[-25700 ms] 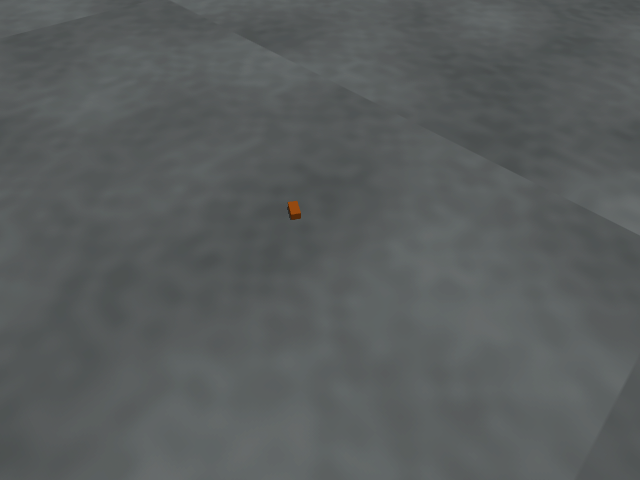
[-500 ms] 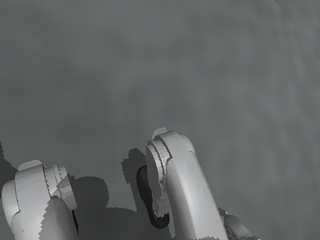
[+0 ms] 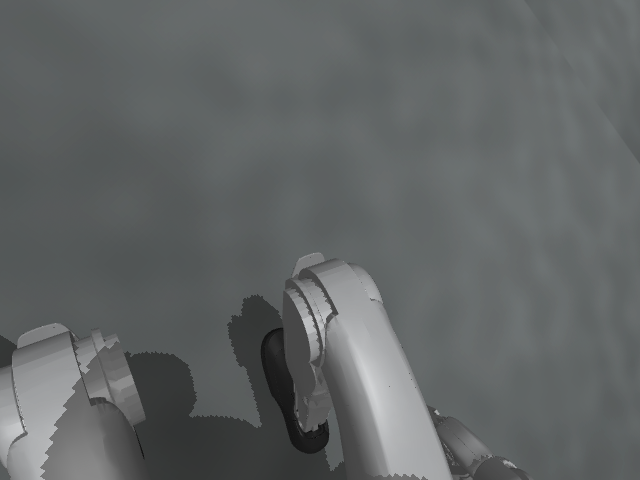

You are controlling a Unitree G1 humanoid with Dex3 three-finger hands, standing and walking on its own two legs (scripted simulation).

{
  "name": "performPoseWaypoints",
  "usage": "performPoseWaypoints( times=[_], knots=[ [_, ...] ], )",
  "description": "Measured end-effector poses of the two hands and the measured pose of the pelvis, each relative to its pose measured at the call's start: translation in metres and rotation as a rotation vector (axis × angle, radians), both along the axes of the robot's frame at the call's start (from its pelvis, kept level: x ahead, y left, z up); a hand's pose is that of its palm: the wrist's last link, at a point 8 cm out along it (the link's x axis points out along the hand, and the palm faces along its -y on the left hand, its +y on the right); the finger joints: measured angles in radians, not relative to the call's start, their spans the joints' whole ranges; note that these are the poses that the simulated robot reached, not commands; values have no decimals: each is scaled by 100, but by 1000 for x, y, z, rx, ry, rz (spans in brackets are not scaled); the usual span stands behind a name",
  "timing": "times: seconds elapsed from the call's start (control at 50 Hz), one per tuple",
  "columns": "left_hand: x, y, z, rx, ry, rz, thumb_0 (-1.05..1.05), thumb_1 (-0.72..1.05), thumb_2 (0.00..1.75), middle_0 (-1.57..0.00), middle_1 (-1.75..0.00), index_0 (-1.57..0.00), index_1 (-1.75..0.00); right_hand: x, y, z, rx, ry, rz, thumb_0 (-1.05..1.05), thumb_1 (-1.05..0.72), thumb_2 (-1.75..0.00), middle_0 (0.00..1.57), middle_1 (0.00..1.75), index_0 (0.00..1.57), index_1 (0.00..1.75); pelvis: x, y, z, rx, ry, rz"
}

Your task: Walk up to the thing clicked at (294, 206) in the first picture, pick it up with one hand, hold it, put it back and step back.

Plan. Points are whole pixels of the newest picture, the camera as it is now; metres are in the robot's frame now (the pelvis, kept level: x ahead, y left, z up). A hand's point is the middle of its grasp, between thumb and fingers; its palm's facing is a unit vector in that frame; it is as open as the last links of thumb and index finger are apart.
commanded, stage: rest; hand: left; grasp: from above
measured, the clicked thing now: out of the picture +0.44 +0.33 -0.28
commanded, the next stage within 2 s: open in 0.28 s
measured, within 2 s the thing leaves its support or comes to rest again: neither
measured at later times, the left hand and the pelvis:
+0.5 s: hand out of the picture +0.43 +0.33 -0.25, palm faces -0.46 -0.16 -0.88, open 7.3 cm; pelvis -0.01 +0.00 +0.00, yaw -1 degrees
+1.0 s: hand out of the picture +0.43 +0.33 -0.25, palm faces -0.44 -0.15 -0.88, open 10.8 cm; pelvis +0.00 +0.00 +0.00, yaw -2 degrees
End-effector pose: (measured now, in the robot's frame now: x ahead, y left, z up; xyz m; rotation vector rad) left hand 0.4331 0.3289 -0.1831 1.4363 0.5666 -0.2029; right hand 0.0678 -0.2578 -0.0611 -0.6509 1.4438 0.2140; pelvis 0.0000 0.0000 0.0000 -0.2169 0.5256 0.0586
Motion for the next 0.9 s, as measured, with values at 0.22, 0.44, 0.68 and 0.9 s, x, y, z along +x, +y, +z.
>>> performPoseWaypoints(
  times=[0.22, 0.44, 0.68, 0.9],
  knots=[
    [2, -1, -6, -9, -10, -3, 0, 39, 11, -102, -11, -104, -9, -5, 4, 6, 8, 5, 27, 0, -91, -90, 20, 29, 20, 30, -2, 3, -1, -11, -20, -4],
    [2, 1, -7, -9, -9, 12, 0, 39, 12, -102, -11, -104, -10, -11, 3, 10, 9, 1, 47, 0, -91, -90, 20, 29, 20, 30, -5, 4, -3, -19, -39, -9],
    [1, 1, -8, -10, -10, 6, 0, 30, 31, -91, -30, -86, -27, -16, 4, 13, 11, 13, 52, 0, -90, -90, 20, 30, 20, 30, -6, 3, -3, -21, -45, -12],
    [4, 2, -9, -1, -16, 3, 0, 9, 50, -66, -46, -64, -46, -14, 4, 13, 12, 14, 60, 0, -90, -90, 20, 30, 20, 30, -6, 3, -3, -24, -43, -14]
  ],
)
